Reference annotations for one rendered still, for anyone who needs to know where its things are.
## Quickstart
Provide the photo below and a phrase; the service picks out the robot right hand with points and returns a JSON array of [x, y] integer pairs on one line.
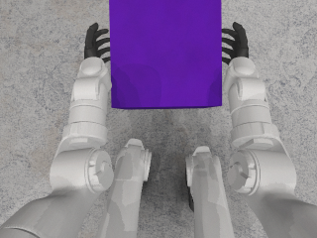
[[240, 47]]

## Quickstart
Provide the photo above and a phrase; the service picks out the right robot forearm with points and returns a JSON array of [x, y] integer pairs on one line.
[[249, 109]]

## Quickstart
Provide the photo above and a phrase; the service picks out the robot left hand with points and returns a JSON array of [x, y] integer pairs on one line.
[[91, 45]]

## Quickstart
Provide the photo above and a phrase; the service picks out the left robot forearm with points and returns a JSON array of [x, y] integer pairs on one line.
[[86, 126]]

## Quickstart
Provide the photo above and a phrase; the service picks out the right robot upper arm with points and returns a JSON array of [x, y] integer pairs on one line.
[[266, 180]]

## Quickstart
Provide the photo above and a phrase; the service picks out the robot shin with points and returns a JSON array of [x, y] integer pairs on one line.
[[215, 159], [123, 150]]

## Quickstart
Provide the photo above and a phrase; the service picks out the left robot upper arm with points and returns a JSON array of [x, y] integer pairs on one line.
[[77, 177]]

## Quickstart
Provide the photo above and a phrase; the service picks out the robot left shin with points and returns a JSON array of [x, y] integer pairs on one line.
[[123, 150]]

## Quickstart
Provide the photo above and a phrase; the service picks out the robot right shin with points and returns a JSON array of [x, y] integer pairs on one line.
[[215, 159]]

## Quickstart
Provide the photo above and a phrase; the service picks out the carton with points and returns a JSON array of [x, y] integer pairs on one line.
[[165, 54]]

